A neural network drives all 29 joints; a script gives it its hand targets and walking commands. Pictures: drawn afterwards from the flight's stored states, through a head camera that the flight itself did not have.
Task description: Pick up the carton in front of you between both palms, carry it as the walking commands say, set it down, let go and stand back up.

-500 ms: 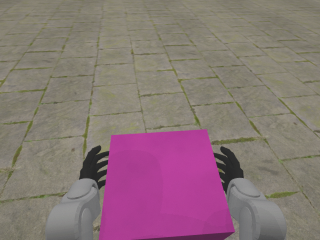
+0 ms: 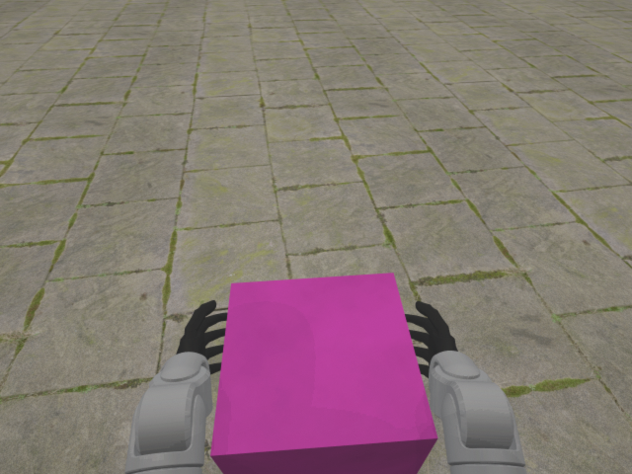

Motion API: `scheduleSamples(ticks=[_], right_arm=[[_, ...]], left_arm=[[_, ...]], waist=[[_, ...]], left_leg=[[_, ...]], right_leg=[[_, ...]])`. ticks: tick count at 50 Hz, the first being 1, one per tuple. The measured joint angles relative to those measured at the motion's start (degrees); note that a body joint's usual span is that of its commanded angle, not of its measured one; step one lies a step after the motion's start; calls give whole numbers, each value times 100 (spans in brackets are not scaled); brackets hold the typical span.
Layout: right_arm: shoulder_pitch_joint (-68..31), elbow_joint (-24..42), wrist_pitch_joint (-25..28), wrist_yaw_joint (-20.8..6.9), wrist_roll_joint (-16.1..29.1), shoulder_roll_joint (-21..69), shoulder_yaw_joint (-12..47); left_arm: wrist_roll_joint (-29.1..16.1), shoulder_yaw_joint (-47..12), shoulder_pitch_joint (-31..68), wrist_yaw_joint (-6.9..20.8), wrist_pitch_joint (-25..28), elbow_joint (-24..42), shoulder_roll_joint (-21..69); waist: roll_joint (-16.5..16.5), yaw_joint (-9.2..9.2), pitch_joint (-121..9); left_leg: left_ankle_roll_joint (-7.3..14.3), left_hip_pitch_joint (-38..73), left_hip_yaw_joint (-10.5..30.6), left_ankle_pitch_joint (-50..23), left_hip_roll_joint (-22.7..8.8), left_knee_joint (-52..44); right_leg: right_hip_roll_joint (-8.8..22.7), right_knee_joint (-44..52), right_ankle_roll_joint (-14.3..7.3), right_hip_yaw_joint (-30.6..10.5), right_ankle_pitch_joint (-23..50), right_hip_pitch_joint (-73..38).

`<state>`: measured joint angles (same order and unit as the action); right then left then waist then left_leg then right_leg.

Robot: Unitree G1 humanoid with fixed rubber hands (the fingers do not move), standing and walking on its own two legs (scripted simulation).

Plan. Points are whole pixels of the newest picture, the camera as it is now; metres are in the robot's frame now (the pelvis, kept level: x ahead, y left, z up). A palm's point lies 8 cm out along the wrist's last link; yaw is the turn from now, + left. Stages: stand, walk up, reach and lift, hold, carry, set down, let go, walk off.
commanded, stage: carry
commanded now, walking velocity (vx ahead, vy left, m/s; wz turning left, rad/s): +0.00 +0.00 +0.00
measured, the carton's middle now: (320, 395) +0.25 +0.00 -0.03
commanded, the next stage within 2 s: hold in 0.94 s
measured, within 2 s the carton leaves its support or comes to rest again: neither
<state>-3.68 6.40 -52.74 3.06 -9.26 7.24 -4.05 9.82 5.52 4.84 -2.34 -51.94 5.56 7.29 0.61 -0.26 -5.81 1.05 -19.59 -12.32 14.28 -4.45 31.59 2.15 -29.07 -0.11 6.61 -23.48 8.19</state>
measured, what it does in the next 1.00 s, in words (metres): stands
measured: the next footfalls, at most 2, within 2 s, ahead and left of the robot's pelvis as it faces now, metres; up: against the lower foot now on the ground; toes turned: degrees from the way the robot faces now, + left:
none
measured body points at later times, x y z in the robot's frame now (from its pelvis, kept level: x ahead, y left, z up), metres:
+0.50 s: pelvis -0.03 +0.00 +0.00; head -0.04 +0.00 +0.45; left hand +0.27 +0.15 +0.03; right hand +0.27 -0.15 +0.03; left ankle +0.02 +0.11 -0.73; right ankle -0.09 -0.10 -0.73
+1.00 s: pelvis -0.04 -0.01 +0.01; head -0.05 +0.00 +0.46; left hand +0.26 +0.15 +0.03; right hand +0.25 -0.16 +0.03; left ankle +0.02 +0.11 -0.73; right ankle -0.09 -0.10 -0.73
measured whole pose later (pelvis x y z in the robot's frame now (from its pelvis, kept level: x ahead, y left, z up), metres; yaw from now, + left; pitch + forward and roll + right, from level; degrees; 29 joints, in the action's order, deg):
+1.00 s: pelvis -0.04 -0.01 +0.01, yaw -1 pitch -1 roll +1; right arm -9.5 -6.6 -41.2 0.8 -12.3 7.7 -7.8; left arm 12.9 9.1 10.2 -1.4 -41.5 -5.7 7.8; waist 1.6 0.6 -0.4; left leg 1.4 -15.7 -7.6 6.6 -2.7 25.4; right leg 0.8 -27.3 -1.4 4.1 -16.9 6.6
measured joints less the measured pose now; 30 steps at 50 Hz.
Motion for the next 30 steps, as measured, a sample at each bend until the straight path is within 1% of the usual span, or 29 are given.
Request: scheduleSamples(ticks=[8, 11, 13, 16, 20, 25, 30], right_arm=[[-408, -1291, 958, -127, -240, 22, -285], [-541, -1570, 1266, -141, -277, 36, -388], [-596, -1619, 1382, -143, -282, 44, -426], [-618, -1499, 1395, -144, -268, 48, -427], [-597, -1251, 1229, -144, -236, 47, -392], [-595, -1268, 1075, -170, -271, 47, -398], [-592, -1303, 1035, -177, -283, 47, -400]], left_arm=[[248, 277, 368, 60, 950, -1243, 27], [279, 381, 495, 60, 1253, -1510, 42], [280, 420, 552, 61, 1366, -1558, 50], [256, 421, 584, 60, 1369, -1439, 57], [224, 376, 576, 58, 1196, -1197, 57], [264, 374, 577, 79, 1050, -1225, 58], [276, 375, 573, 83, 1011, -1259, 57]], waist=[[-14, -7, 61], [-19, -4, 120], [-23, 0, 156], [-25, 6, 192], [-26, 13, 182], [-23, 12, 106], [-22, 4, 99]], left_leg=[[1, 5, 15, -165, -27, -115], [6, -14, 20, -228, -34, -152], [9, -36, 24, -264, -38, -169], [14, -75, 29, -305, -43, -183], [17, -113, 31, -334, -48, -188], [15, -122, 33, -345, -56, -185], [13, -120, 35, -368, -62, -195]], right_leg=[[-42, 38, -38, 15, 119, 29], [-53, 38, -49, 21, 160, 64], [-59, 31, -55, 26, 182, 96], [-64, 12, -62, 31, 204, 148], [-69, -11, -68, 32, 218, 199], [-75, -24, -73, 32, 223, 213], [-82, -31, -81, 35, 236, 218]])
